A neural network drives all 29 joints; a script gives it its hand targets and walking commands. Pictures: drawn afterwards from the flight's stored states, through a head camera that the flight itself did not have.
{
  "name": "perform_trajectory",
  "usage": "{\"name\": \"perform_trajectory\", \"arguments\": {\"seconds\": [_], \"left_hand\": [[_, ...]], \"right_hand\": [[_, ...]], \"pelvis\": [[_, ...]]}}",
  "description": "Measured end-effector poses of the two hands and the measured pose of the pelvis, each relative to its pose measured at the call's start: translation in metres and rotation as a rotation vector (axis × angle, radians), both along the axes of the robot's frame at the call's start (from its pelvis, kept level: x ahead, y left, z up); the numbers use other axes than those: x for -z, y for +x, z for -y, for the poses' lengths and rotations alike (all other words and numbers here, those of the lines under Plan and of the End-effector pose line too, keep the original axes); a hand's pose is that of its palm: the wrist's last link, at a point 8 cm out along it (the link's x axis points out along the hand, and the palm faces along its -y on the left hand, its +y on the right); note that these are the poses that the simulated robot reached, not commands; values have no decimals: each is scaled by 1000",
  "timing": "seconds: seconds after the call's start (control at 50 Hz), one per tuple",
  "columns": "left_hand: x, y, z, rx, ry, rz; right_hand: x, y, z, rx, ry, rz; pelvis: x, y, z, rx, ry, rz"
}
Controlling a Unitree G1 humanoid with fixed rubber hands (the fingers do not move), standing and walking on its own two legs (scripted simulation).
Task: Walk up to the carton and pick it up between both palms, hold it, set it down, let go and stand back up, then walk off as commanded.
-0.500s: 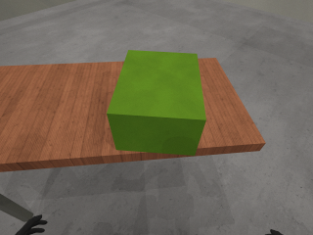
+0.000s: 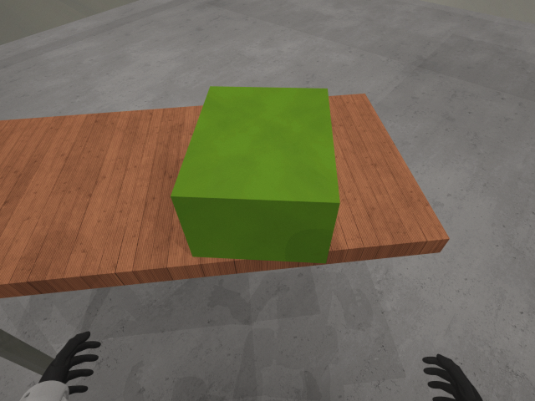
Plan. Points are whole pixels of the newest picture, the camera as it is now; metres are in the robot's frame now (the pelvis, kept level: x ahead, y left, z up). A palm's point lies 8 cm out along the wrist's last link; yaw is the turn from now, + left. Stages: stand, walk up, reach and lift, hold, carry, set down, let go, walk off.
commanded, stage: reach and lift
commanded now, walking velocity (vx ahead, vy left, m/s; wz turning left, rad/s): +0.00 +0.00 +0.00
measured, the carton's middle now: (263, 168) +0.54 +0.01 +0.03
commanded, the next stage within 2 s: none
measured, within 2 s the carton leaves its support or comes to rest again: neither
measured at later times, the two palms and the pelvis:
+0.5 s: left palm (34, 383) +0.17 +0.31 +0.00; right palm (437, 381) +0.17 -0.22 -0.02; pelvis +0.01 +0.02 +0.02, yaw +0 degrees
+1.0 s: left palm (38, 348) +0.20 +0.28 +0.06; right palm (432, 347) +0.19 -0.20 +0.05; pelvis +0.01 +0.03 +0.02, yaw +0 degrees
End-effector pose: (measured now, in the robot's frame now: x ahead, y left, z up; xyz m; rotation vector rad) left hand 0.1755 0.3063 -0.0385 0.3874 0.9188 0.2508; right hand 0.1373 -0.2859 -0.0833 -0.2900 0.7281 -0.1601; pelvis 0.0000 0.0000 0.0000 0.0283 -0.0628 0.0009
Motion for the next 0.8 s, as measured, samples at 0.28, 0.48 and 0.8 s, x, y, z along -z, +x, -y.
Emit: {"name": "perform_trajectory", "arguments": {"seconds": [0.28, 0.48, 0.8], "left_hand": [[-20, -12, -10, 22, -64, 129], [-39, -4, -4, 71, -113, 247], [-79, 16, 13, 114, -215, 431]], "right_hand": [[-45, 18, -32, 15, -2, 111], [-65, 28, -62, 30, 48, 204], [-108, 46, -78, 109, 108, 354]], "pelvis": [[-13, 4, -16, 4, -25, 43], [-16, 10, -24, 4, -36, 46], [-18, 15, -25, 4, -38, 44]]}}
